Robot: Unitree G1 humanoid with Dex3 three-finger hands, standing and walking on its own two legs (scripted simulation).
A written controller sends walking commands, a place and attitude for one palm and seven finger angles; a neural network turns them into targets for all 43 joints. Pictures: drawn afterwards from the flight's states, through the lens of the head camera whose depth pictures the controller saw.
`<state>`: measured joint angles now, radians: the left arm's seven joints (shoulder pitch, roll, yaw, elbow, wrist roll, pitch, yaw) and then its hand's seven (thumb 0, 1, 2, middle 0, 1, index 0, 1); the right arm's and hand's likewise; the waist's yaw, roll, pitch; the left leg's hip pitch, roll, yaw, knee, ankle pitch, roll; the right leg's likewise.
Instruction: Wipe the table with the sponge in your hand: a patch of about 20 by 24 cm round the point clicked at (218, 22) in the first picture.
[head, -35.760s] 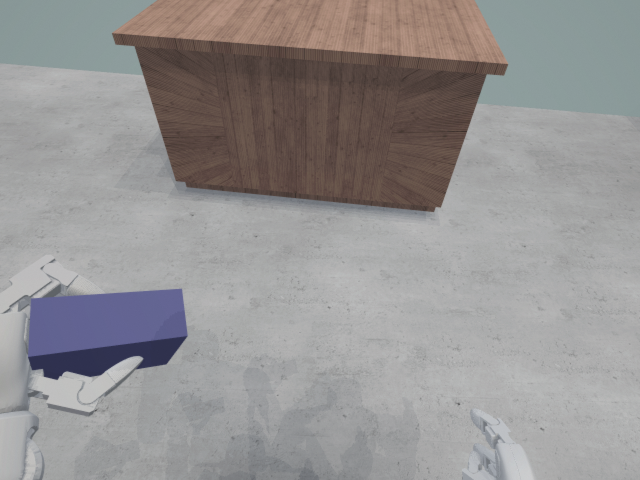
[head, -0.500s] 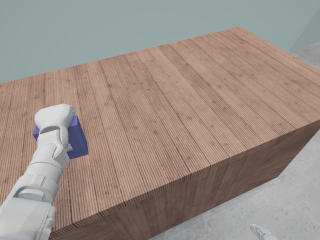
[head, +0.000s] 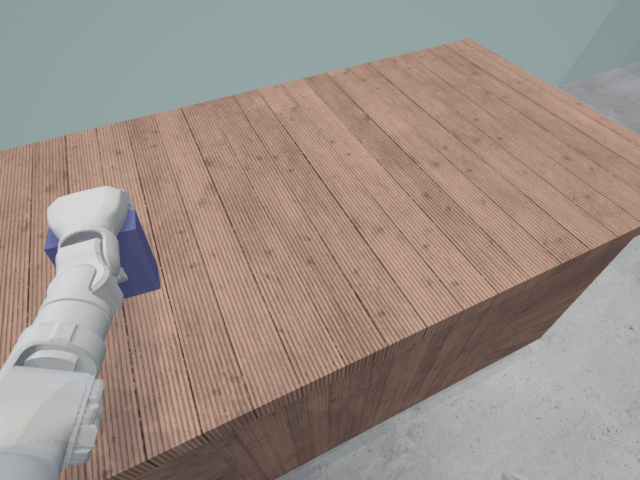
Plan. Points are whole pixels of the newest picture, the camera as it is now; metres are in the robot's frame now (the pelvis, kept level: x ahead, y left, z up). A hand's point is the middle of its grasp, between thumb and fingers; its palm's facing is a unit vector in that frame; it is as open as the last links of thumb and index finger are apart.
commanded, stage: slide back across to the first lane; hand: left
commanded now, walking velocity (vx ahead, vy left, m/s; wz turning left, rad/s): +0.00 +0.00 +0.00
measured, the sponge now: (113, 269) +0.39 +0.32 +0.03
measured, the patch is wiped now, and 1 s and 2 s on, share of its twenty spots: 1.00 1.00 1.00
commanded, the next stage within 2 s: wipe back along the first lane in 0.48 s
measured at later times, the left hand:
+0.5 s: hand (54, 256) +0.38 +0.37 +0.08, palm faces -0.11 -0.05 -0.99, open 9.4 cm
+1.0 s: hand (47, 282) +0.34 +0.36 +0.07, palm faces -0.07 -0.04 -1.00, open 9.4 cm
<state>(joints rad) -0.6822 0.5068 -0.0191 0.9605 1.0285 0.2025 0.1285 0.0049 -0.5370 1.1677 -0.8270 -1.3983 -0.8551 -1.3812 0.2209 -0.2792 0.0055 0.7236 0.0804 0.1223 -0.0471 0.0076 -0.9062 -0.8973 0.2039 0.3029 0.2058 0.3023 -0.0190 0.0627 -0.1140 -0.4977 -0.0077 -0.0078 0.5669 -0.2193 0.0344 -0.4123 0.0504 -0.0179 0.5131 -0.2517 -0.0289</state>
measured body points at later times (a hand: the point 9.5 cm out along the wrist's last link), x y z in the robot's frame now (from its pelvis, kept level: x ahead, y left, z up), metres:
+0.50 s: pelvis +0.02 +0.02 +0.01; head +0.04 +0.01 +0.46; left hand +0.38 +0.37 +0.13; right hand +0.19 -0.24 -0.10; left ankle +0.03 +0.10 -0.73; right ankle +0.00 -0.11 -0.73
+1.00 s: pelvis +0.02 +0.02 +0.01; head +0.04 +0.00 +0.46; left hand +0.34 +0.36 +0.13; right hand +0.21 -0.21 -0.10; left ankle +0.03 +0.10 -0.73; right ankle +0.00 -0.11 -0.73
